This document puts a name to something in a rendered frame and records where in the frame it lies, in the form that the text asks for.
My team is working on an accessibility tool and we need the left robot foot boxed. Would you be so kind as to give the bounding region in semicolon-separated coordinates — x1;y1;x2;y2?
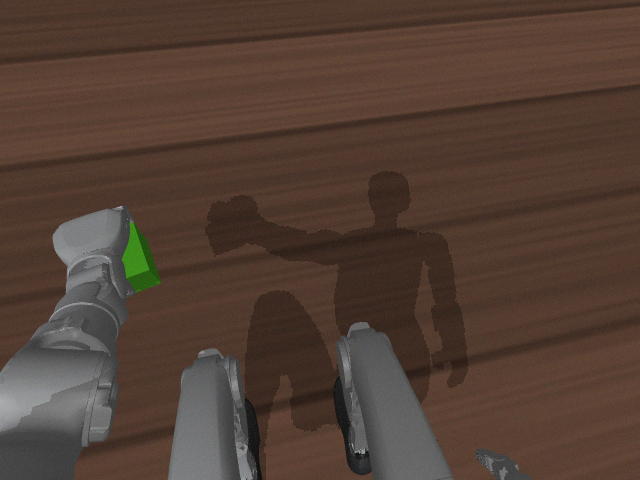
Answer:
245;398;262;480

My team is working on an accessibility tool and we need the left robot hand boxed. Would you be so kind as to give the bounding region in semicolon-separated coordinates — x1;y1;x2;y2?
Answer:
52;205;136;298

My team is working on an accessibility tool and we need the left robot arm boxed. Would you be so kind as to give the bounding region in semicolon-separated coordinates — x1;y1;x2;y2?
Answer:
0;251;129;480

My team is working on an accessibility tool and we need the right robot foot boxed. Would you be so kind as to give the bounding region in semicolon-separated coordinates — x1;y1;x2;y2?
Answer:
333;376;372;475

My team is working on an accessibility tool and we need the right robot hand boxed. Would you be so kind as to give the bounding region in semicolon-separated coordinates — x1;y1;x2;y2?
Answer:
476;448;533;480

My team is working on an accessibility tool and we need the cube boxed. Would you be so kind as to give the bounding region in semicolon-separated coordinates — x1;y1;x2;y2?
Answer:
122;222;161;293

